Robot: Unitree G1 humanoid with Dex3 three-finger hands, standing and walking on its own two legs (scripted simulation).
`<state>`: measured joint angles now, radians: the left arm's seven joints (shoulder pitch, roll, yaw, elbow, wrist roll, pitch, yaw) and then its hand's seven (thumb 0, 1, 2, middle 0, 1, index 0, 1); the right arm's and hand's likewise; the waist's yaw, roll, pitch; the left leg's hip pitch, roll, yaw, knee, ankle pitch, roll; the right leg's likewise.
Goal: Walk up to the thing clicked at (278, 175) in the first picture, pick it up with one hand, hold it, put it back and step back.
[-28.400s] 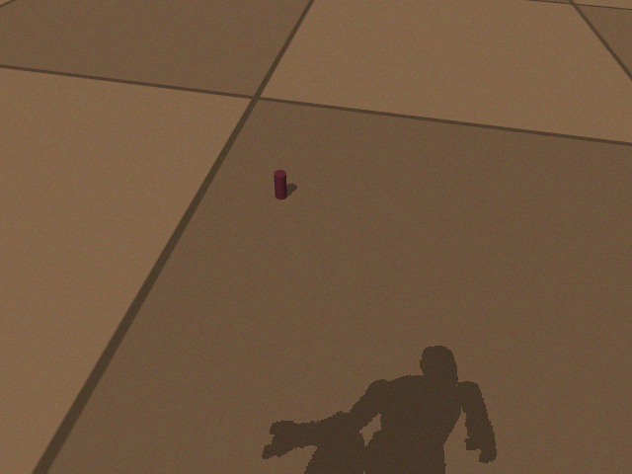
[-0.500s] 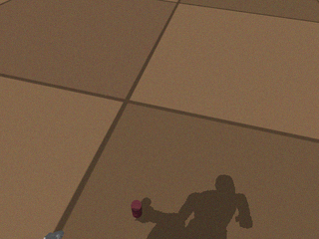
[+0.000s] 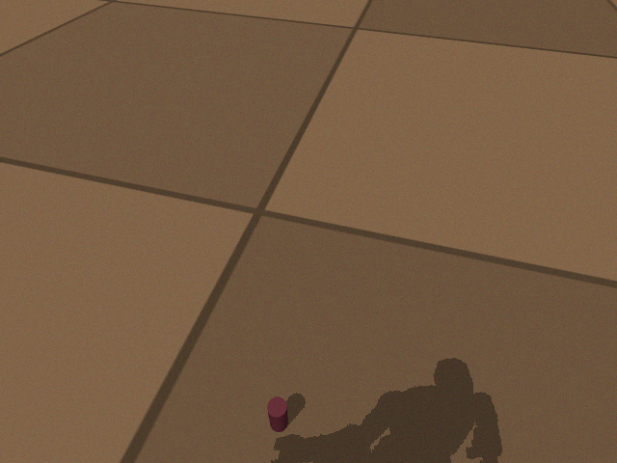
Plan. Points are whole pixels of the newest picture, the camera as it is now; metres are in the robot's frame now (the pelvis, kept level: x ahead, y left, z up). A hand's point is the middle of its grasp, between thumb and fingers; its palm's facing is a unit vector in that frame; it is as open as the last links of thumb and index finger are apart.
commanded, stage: stand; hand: left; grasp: from the side
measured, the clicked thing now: (278, 415) +0.42 +0.09 -0.71
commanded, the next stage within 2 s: step back in 1.32 s
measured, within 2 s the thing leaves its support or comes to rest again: neither
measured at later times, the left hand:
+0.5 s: hand out of the picture +0.06 +0.23 -0.16, palm faces -0.03 -0.94 -0.34, open 7.3 cm
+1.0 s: hand out of the picture +0.10 +0.22 -0.15, palm faces -0.03 -0.94 -0.34, open 7.3 cm
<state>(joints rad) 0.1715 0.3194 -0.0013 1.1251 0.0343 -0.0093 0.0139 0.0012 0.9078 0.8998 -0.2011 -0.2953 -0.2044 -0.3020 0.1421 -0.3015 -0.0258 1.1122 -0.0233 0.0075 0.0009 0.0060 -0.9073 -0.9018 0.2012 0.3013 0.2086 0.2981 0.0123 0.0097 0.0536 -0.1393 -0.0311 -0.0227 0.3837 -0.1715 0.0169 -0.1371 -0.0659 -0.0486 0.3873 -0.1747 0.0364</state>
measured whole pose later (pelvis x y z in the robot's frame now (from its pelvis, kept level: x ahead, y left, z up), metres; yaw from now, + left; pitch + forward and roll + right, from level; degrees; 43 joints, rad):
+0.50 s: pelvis +0.00 -0.01 +0.00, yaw +0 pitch -4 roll +0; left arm 0.13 0.32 0.00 1.16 0.02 -0.01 0.01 0.00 0.91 0.90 -0.20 -0.30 -0.20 -0.30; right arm 0.14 -0.33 -0.02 1.15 -0.02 0.00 0.00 0.01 -0.91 -0.90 0.20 0.30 0.21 0.30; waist 0.00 0.01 0.06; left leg -0.13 -0.01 -0.03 0.35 -0.16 0.00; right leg -0.13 -0.04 -0.05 0.36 -0.16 0.02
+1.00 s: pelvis +0.02 -0.02 +0.00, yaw -1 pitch -2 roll +0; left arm 0.10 0.32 0.01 1.16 0.02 -0.02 0.00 0.00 0.91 0.90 -0.20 -0.30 -0.20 -0.30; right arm 0.11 -0.33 -0.01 1.15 -0.02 0.00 0.00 0.01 -0.91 -0.90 0.20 0.30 0.21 0.30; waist 0.00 0.01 0.06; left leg -0.10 0.01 -0.03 0.30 -0.16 -0.02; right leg -0.11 -0.03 -0.05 0.32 -0.17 0.01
